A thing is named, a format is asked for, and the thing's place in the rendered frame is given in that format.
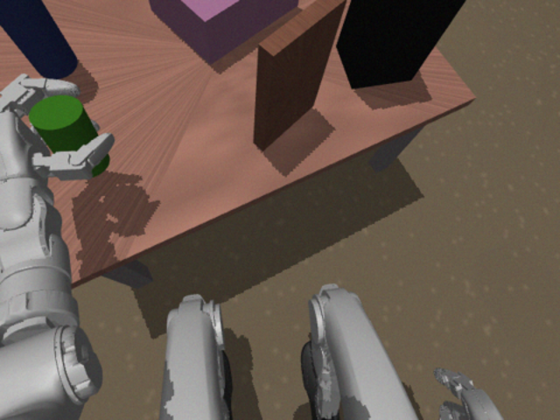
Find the left robot arm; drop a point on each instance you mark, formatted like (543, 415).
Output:
(48, 369)

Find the left robot hand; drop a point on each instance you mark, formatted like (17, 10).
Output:
(23, 152)

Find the right robot hand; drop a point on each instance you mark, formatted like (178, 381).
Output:
(477, 405)

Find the right robot foot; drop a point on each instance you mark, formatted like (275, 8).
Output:
(310, 381)

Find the coffee table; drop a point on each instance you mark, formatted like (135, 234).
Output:
(183, 156)

